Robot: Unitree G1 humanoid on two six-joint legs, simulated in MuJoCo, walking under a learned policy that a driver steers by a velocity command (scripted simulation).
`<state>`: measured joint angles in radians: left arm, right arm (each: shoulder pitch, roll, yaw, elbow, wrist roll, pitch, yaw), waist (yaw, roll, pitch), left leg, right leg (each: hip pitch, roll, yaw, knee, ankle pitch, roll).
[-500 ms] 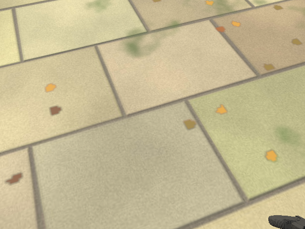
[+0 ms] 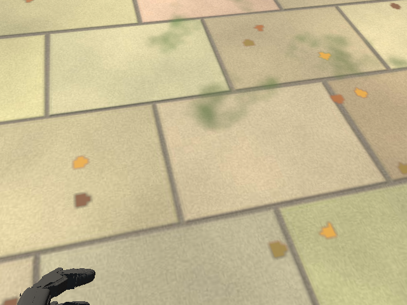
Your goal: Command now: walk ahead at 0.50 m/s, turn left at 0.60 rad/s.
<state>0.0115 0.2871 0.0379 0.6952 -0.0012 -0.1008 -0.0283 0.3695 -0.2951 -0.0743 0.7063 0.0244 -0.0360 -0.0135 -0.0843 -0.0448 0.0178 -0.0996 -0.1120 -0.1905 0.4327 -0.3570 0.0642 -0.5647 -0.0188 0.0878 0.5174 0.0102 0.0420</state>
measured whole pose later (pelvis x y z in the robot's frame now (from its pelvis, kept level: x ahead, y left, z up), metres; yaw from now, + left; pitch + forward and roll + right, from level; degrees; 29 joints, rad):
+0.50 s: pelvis +0.26 +0.01 +0.00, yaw +18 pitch +2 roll -2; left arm 0.33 0.31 0.08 0.84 -0.01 -0.07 0.00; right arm 0.09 -0.28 -0.06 0.60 0.02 -0.02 0.05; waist 0.10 0.03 0.05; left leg -0.64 0.08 0.00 0.68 -0.05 0.04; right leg 0.07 -0.02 -0.22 0.25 -0.34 0.04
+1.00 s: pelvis +0.53 +0.14 +0.00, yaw +35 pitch +2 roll +0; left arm 0.02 0.29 0.03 0.69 0.00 -0.10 -0.03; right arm 0.37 -0.30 -0.07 0.72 0.02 -0.04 -0.01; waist -0.08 -0.05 0.02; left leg -0.07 -0.11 -0.18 0.41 -0.36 0.06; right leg -0.57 -0.03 0.07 0.52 0.05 0.03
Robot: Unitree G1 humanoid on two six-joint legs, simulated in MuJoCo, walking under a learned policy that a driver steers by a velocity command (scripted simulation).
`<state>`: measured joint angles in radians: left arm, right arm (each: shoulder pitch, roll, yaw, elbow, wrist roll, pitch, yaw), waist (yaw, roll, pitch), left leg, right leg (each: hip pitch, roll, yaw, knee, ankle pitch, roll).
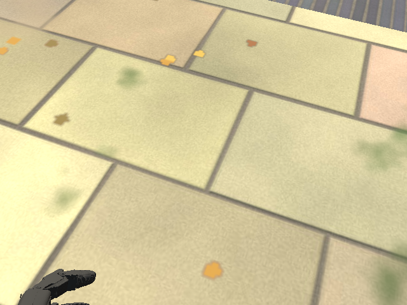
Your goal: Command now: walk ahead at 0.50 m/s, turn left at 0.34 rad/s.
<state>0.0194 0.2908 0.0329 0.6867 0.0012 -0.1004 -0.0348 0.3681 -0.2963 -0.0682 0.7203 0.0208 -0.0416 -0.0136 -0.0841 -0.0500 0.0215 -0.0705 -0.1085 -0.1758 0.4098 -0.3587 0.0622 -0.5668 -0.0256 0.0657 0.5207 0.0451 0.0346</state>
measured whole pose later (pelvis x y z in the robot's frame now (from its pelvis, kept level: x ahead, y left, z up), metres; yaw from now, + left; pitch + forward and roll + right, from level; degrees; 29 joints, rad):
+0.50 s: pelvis +0.28 -0.01 +0.00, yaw +3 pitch +2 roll -2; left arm 0.40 0.29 0.05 0.86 -0.02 -0.06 -0.01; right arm 0.05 -0.26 -0.03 0.66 0.02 -0.07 0.03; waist 0.11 0.03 0.02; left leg -0.58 0.06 -0.03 0.54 0.00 0.01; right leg 0.03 0.03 -0.02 0.24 -0.31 -0.01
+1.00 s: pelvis +0.56 +0.03 +0.00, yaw +3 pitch +2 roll +2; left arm 0.05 0.27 0.02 0.73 -0.01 -0.07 -0.04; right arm 0.37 -0.29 -0.05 0.86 0.02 -0.07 0.01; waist -0.09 -0.05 0.02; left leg 0.03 -0.06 0.03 0.22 -0.28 0.03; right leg -0.62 -0.08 0.02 0.57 0.05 0.00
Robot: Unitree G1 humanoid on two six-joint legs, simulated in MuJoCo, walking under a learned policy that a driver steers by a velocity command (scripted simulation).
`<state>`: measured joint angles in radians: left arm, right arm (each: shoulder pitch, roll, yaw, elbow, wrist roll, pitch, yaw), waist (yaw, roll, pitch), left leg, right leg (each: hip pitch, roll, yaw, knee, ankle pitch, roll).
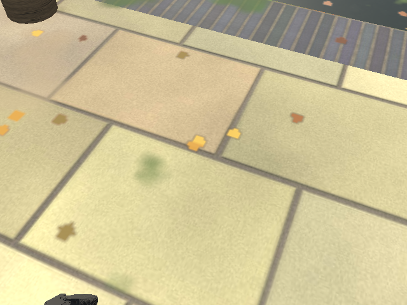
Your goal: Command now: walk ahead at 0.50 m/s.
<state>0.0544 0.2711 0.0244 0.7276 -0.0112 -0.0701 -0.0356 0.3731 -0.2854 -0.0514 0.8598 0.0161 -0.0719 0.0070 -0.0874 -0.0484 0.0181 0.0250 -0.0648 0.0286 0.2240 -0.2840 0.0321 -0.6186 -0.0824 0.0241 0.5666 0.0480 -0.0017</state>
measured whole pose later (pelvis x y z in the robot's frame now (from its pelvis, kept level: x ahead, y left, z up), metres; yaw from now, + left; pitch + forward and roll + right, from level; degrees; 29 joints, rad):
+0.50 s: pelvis +0.27 -0.03 +0.01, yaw +0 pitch +2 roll -2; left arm 0.36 0.28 0.05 0.87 -0.01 -0.07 -0.01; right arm 0.07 -0.27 -0.04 0.78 0.01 -0.07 0.02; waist 0.08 0.04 0.02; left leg -0.64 0.10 -0.04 0.60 0.06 -0.01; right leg 0.00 0.07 -0.04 0.20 -0.23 -0.04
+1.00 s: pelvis +0.55 +0.02 +0.01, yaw -6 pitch +1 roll +2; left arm 0.16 0.29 0.06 0.81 -0.02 -0.05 -0.01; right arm 0.30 -0.26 -0.05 0.92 -0.01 -0.10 0.00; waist -0.06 -0.05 0.02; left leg 0.01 -0.06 0.14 0.19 -0.22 0.05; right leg -0.69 -0.11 0.07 0.75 0.05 -0.01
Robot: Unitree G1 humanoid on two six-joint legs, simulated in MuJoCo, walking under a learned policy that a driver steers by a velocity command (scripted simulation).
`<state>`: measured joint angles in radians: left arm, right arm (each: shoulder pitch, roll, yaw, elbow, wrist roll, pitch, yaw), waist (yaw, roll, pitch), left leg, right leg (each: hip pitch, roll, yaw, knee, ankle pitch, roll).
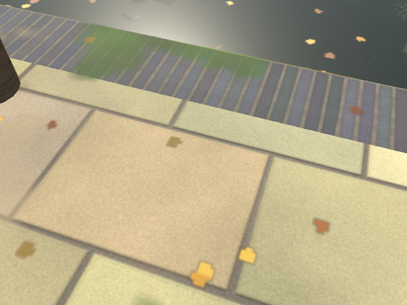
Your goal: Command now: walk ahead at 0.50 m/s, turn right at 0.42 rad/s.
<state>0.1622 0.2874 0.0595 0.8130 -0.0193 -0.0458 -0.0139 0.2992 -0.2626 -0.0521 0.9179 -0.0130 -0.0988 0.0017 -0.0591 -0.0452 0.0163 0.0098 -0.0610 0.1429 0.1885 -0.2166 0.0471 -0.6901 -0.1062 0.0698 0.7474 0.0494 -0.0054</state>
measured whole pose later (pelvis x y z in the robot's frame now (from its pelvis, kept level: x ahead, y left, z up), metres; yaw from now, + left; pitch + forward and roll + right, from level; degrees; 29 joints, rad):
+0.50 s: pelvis +0.26 -0.06 +0.00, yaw -17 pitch +3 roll +1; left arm 0.26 0.30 0.08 0.72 -0.02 0.00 0.02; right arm 0.04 -0.30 -0.05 0.76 -0.01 -0.07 -0.01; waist 0.04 0.02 0.07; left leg -0.64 0.05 -0.11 0.75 -0.13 -0.08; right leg -0.24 0.12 0.11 0.40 -0.20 -0.08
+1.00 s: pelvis +0.35 -0.06 -0.01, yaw -35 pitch +1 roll +1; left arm 0.18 0.31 0.07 0.64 -0.01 0.07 0.01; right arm 0.11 -0.28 -0.06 0.76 -0.01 0.01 -0.02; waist -0.02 -0.01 0.07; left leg -0.31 0.06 0.12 0.43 -0.14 0.00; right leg -0.40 -0.05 0.00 0.77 -0.37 0.04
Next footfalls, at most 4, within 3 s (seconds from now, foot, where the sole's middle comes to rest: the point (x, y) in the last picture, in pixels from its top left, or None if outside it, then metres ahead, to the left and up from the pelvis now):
0.18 right None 0.27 -0.14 -0.78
0.64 left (202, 302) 0.51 0.00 -0.78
1.06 right None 0.31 -0.19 -0.78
1.56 left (234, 262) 0.64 -0.12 -0.78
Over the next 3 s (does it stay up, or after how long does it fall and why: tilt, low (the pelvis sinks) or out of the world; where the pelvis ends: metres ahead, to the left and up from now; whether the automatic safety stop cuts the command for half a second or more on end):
stays up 0.58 -0.22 -0.01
